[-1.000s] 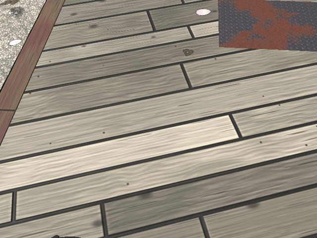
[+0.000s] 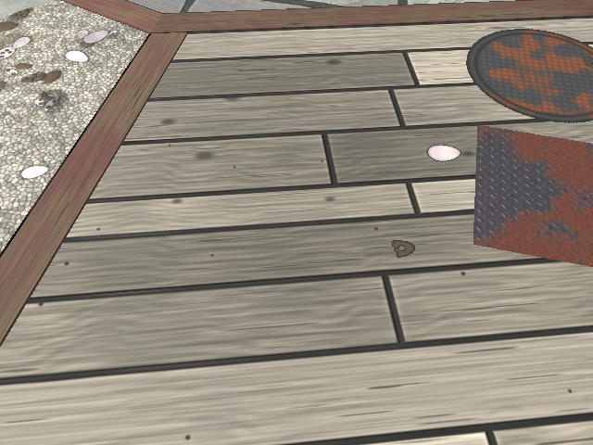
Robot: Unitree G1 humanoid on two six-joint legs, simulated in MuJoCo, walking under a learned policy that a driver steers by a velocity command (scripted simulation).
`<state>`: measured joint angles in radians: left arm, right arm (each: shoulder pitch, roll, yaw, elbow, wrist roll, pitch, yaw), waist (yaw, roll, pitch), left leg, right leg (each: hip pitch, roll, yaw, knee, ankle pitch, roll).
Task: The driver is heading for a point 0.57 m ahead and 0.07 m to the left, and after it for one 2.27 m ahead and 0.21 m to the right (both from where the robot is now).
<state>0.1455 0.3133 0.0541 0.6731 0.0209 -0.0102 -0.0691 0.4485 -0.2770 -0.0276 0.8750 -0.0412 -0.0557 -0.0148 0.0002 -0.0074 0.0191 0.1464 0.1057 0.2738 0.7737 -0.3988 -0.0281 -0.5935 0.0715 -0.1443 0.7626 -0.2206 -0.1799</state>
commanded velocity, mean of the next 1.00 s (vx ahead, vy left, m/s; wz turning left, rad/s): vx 0.59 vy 0.00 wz -0.13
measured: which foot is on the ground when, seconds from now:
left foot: up 0.00-0.42, down 0.44-0.92, up 0.94-1.00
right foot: down 0.00-0.46, up 0.48-0.90, down 0.92-1.00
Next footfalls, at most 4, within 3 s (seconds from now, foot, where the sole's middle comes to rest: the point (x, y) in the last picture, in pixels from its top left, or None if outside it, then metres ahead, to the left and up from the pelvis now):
0.44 left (278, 367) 0.63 0.06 -0.73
0.92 right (317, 286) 0.85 -0.04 -0.73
1.36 left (246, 275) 0.88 0.15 -0.73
1.80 right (311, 305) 0.80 -0.02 -0.73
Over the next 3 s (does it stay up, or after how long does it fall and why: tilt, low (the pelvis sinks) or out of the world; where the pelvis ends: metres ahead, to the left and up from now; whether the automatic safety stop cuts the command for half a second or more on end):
stays up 0.76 0.02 0.05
